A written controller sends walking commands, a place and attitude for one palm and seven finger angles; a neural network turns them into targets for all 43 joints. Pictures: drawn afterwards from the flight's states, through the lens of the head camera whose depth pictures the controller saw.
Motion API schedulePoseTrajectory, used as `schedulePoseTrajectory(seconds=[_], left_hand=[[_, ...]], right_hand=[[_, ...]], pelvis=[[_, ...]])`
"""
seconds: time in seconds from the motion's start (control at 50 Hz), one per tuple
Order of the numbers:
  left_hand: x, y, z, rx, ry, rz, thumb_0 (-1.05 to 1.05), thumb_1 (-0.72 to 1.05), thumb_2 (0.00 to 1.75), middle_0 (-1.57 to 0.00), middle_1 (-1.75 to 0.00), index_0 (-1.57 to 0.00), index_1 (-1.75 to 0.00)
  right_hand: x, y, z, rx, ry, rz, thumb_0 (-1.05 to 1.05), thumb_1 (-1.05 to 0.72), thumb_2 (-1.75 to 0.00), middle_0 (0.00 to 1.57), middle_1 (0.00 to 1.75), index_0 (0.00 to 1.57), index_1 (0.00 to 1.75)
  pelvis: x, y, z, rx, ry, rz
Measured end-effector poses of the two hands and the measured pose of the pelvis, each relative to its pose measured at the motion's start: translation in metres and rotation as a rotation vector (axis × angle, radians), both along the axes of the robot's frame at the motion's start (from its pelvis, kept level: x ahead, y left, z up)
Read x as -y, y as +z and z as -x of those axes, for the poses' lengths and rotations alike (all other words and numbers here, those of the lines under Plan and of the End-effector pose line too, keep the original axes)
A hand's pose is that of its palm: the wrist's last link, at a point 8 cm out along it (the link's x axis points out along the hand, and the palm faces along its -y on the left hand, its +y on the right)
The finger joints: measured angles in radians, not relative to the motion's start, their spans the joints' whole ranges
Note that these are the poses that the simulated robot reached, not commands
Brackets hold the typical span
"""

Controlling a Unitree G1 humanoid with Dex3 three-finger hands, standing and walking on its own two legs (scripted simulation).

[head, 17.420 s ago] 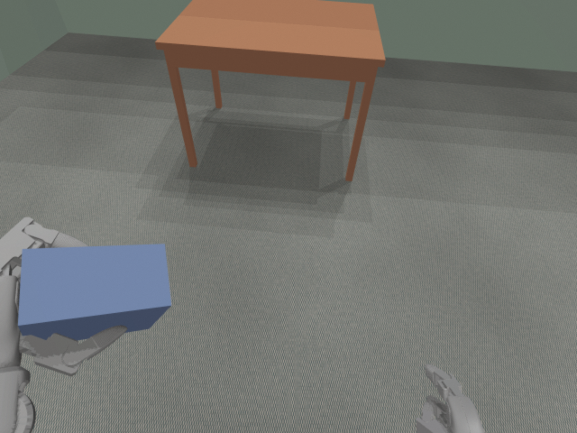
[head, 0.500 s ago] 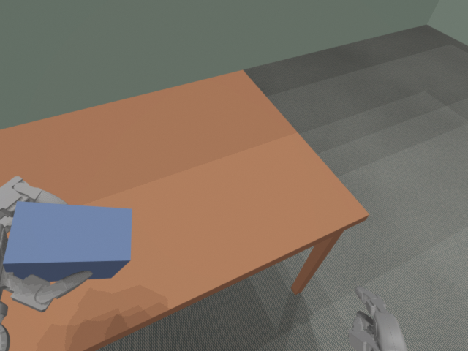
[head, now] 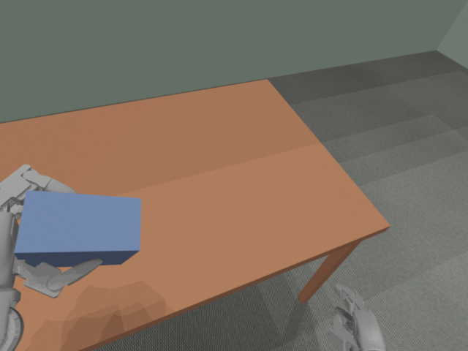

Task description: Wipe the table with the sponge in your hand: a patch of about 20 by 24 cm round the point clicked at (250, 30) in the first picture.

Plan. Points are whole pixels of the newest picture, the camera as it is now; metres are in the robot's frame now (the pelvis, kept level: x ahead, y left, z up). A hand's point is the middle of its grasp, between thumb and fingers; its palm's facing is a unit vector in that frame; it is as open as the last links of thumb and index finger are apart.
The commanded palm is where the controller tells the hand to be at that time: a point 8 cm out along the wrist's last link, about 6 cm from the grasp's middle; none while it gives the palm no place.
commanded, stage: come to a stop and stand still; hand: left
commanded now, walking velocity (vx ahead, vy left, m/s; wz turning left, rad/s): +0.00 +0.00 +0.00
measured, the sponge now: (98, 233) +0.23 +0.21 +0.13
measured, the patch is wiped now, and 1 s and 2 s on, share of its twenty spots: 0.00 0.00 0.00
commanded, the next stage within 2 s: look again from close up in 0.22 s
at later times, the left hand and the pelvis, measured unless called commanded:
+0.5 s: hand (47, 211) +0.23 +0.25 +0.18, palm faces +0.41 -0.81 -0.41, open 10.8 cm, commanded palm +0.15 +0.27 +0.17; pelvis -0.02 -0.01 +0.00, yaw -1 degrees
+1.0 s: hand (83, 235) +0.22 +0.21 +0.15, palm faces +0.23 -0.88 -0.42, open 10.8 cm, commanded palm +0.16 +0.28 +0.17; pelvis +0.00 +0.00 +0.00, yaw -1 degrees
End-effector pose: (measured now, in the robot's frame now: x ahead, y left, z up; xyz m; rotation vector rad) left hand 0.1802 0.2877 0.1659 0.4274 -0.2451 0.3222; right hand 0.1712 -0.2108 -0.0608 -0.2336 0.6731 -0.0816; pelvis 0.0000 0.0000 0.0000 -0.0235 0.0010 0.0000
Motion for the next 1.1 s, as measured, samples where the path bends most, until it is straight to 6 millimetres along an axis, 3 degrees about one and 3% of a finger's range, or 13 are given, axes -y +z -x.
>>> schedulePoseTrajectory(seconds=[0.32,0.38,0.44,0.56,0.62,0.7,0.74,0.8,0.84,0.88,0.96,1.0,1.1], left_hand=[[0.003,0.001,0.008,-0.018,-0.012,-0.045,-0.01,-0.56,1.02,-0.66,-1.35,-0.66,-1.34],[-0.013,0.025,-0.005,0.073,-0.009,-0.212,-0.01,-0.56,1.02,-0.66,-1.35,-0.67,-1.34],[-0.025,0.03,-0.012,0.123,0.053,-0.16,-0.01,-0.56,1.02,-0.66,-1.35,-0.67,-1.34],[0.022,0.009,-0.003,0.037,-0.073,-0.068,-0.01,-0.56,1.02,-0.66,-1.35,-0.67,-1.34],[0.032,-0.004,0.003,-0.02,-0.121,-0.059,-0.01,-0.56,1.02,-0.66,-1.35,-0.67,-1.34],[0.016,-0.009,0.004,-0.031,-0.063,-0.067,-0.01,-0.56,1.02,-0.66,-1.34,-0.67,-1.34],[-0.002,0.007,-0.003,0.02,-0.028,-0.202,-0.01,-0.56,1.02,-0.66,-1.34,-0.67,-1.34],[-0.024,0.023,-0.012,0.132,0.062,-0.17,-0.01,-0.56,1.02,-0.66,-1.34,-0.67,-1.33],[-0.017,0.025,-0.014,0.167,0.065,-0.106,-0.01,-0.56,1.02,-0.66,-1.34,-0.67,-1.33],[0.003,0.023,-0.013,0.158,0.005,-0.064,-0.01,-0.56,1.02,-0.66,-1.34,-0.67,-1.33],[0.032,0.01,-0.007,0.056,-0.134,-0.053,-0.01,-0.56,1.02,-0.66,-1.34,-0.67,-1.33],[0.028,0.003,-0.004,0.004,-0.143,-0.069,-0.01,-0.56,1.02,-0.67,-1.33,-0.68,-1.33],[-0.009,-0.003,0.002,-0.022,-0.01,-0.082,-0.01,-0.57,1.02,-0.67,-1.33,-0.68,-1.32]], right_hand=[[0.012,-0.013,0.029,-0.057,-0.039,-0.001,0.01,-0.91,-0.9,0.2,0.3,0.2,0.3],[0.013,-0.016,0.03,-0.072,0.027,0.024,0.01,-0.91,-0.9,0.2,0.3,0.2,0.3],[0.016,-0.016,0.029,-0.049,0.024,-0.006,0.01,-0.91,-0.9,0.2,0.3,0.2,0.3],[0.024,-0.015,0.026,0.013,-0.023,-0.046,0.01,-0.91,-0.9,0.2,0.3,0.2,0.3],[0.026,-0.015,0.026,-0.004,-0.034,-0.033,0.01,-0.91,-0.9,0.2,0.3,0.2,0.3],[0.027,-0.012,0.022,-0.03,-0.018,-0.001,0.01,-0.91,-0.9,0.2,0.3,0.2,0.3],[0.027,-0.012,0.02,-0.049,0.041,0.04,0.01,-0.91,-0.9,0.2,0.3,0.2,0.3],[0.026,-0.01,0.017,-0.053,0.068,0.041,0.01,-0.91,-0.9,0.2,0.3,0.2,0.3],[0.026,-0.008,0.013,-0.017,0.059,0.023,0.01,-0.91,-0.9,0.2,0.3,0.2,0.3],[0.025,-0.007,0.009,0.02,0.041,0.003,0.01,-0.91,-0.9,0.2,0.3,0.2,0.3],[0.019,-0.009,0.006,0.046,-0.018,-0.032,0.01,-0.91,-0.9,0.2,0.3,0.2,0.3],[0.016,-0.01,0.006,0.035,-0.041,-0.038,0.01,-0.91,-0.9,0.2,0.3,0.2,0.3],[0.009,-0.009,0.009,-0.001,-0.025,-0.019,0.01,-0.91,-0.9,0.2,0.3,0.2,0.3]], pelvis=[[-0.001,-0.001,0.007,0.003,0.0,-0.003],[0.007,-0.003,0.014,-0.007,0.009,-0.003],[0.01,-0.004,0.017,-0.005,-0.009,-0.006],[0.006,-0.004,0.012,-0.002,-0.023,-0.012],[0.009,-0.004,0.009,-0.003,-0.019,-0.013],[0.016,-0.003,0.007,-0.005,-0.005,-0.01],[0.021,-0.004,0.01,-0.014,0.001,-0.006],[0.021,-0.004,0.012,-0.009,-0.002,-0.003],[0.015,-0.005,0.011,-0.005,-0.008,-0.003],[0.008,-0.005,0.009,-0.003,-0.014,-0.004],[0.001,-0.005,0.004,-0.002,-0.02,-0.009],[0.002,-0.004,0.003,-0.001,-0.019,-0.012],[0.006,-0.004,0.003,0.002,-0.001,-0.011]])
